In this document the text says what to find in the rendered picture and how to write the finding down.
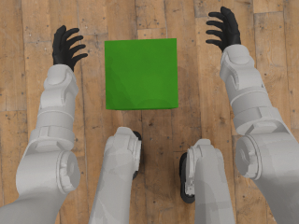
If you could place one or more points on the robot left hand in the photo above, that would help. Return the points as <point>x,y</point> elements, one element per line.
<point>62,53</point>

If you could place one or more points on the left robot forearm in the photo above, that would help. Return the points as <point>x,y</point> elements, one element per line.
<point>56,113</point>

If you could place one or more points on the robot right hand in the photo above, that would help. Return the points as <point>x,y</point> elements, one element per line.
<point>229,33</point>

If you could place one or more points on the robot right upper arm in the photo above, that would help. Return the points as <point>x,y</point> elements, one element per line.
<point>271,161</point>

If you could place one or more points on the robot left upper arm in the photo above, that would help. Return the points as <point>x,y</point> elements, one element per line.
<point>43,180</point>

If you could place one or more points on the left robot thigh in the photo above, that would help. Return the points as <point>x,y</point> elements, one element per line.
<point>111,203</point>

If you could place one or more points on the carton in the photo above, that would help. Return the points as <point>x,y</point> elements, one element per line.
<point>141,74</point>

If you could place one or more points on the right robot foot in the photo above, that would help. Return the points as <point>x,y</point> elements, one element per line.
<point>187,198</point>

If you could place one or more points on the right robot forearm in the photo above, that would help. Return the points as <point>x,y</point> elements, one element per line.
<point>247,94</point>

